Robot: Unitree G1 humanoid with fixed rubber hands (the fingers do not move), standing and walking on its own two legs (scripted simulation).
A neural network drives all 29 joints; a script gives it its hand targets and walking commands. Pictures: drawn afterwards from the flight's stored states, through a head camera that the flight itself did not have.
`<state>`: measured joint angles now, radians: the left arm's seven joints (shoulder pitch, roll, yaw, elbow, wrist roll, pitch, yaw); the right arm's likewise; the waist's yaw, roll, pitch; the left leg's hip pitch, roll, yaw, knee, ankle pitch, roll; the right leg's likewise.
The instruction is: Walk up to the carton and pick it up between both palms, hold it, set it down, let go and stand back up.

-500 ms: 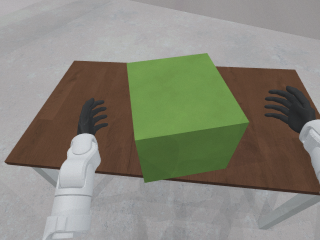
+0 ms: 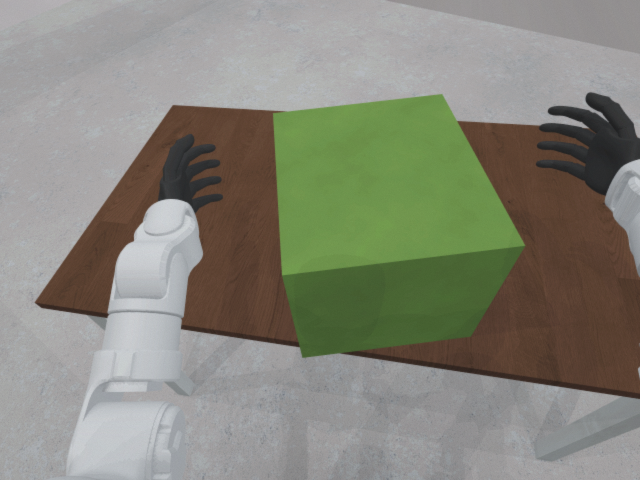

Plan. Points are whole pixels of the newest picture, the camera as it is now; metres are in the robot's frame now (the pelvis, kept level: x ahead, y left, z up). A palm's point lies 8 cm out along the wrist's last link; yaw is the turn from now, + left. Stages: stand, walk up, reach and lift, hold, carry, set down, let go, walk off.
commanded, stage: reach and lift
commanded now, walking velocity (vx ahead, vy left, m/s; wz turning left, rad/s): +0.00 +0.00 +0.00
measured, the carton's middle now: (372, 225) +0.49 +0.02 -0.01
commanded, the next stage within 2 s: none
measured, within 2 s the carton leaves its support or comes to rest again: neither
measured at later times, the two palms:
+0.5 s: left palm (186, 195) +0.38 +0.24 +0.14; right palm (581, 148) +0.49 -0.22 +0.16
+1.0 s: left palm (217, 231) +0.39 +0.22 +0.07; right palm (546, 185) +0.50 -0.20 +0.09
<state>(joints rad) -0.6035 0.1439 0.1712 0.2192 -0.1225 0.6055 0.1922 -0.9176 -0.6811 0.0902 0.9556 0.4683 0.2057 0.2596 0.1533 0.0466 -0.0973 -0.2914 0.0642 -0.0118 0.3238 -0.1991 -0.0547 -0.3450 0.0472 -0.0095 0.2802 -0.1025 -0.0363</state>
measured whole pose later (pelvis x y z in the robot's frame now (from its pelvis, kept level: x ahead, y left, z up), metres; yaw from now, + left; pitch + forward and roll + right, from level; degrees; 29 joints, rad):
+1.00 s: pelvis -0.01 +0.00 -0.01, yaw +0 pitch +21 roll -1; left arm -0.81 0.10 0.08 0.90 -0.14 0.03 0.18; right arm -1.13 -0.58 0.20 1.45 0.45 -0.16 0.22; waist 0.23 0.03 -0.20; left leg -0.60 0.07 -0.02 0.46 -0.22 -0.06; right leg -0.64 0.05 -0.01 0.38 -0.11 -0.04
